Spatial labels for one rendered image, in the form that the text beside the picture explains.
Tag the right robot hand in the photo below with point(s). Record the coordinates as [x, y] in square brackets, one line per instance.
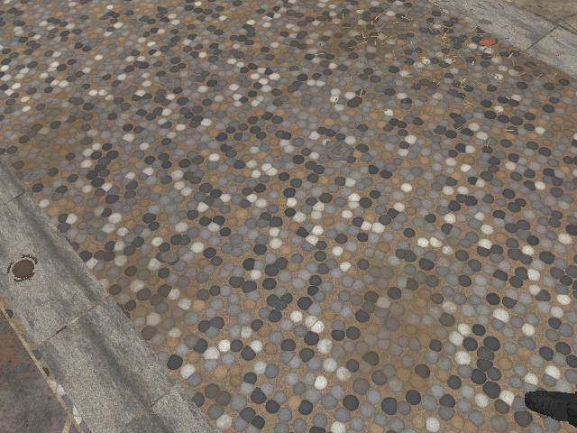
[559, 405]

